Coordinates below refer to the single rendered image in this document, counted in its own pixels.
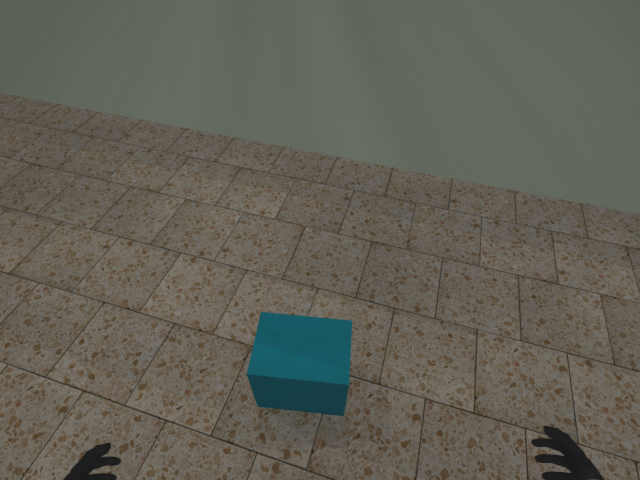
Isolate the carton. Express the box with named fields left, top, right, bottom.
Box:
left=247, top=312, right=352, bottom=416

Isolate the right robot hand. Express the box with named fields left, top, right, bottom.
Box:
left=531, top=426, right=604, bottom=480

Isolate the left robot hand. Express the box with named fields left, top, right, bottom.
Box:
left=63, top=443, right=121, bottom=480

